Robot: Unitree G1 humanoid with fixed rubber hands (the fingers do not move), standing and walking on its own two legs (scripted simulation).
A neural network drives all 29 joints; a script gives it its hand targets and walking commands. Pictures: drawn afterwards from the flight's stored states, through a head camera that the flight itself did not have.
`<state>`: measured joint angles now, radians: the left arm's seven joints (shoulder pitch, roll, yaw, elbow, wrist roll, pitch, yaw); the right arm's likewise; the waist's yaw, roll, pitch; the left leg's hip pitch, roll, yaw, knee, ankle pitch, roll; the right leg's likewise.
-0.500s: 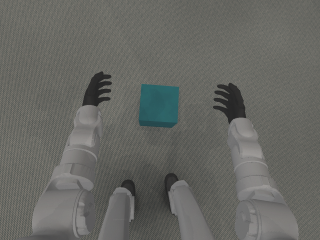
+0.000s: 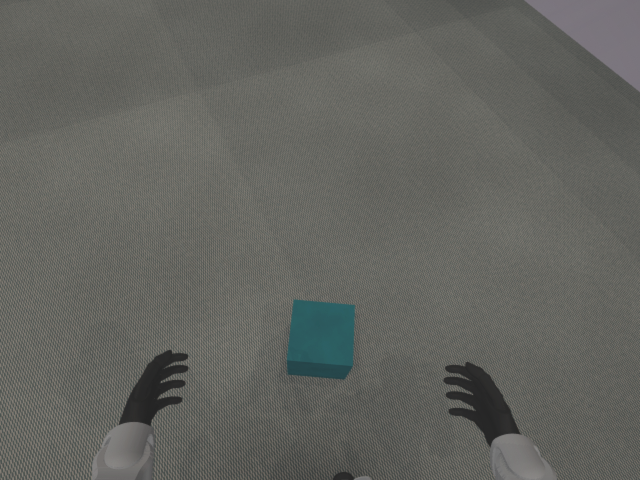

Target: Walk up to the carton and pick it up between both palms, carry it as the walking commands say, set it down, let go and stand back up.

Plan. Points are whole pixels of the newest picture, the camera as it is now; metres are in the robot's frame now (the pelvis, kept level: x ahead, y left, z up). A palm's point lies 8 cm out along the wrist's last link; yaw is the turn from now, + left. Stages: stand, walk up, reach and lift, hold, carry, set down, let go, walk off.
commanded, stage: let go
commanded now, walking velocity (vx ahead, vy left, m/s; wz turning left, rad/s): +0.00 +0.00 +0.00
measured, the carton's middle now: (320, 341) +0.46 -0.06 -0.67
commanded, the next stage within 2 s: stand in 0.58 s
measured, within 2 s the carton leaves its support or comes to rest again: neither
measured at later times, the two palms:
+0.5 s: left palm (89, 477) +0.17 +0.24 -0.06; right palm (494, 451) +0.16 -0.21 -0.06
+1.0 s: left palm out of the picture +0.13 +0.26 -0.11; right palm out of the picture +0.12 -0.27 -0.10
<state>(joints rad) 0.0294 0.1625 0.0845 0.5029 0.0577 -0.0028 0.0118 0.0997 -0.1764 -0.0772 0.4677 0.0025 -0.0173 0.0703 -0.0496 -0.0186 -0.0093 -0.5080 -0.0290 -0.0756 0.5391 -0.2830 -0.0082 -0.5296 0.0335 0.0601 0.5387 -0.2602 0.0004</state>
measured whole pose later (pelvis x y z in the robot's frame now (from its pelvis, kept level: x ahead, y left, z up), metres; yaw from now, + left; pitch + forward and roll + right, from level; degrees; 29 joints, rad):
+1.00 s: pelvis +0.05 +0.00 +0.00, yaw -3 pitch +4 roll +0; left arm 0.34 0.26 0.02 0.77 0.01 -0.04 0.02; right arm 0.33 -0.28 -0.01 0.71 -0.02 -0.04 -0.04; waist -0.01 0.02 -0.09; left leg -0.21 -0.01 -0.03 0.56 -0.41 0.00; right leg -0.26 0.06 0.10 0.58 -0.38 -0.02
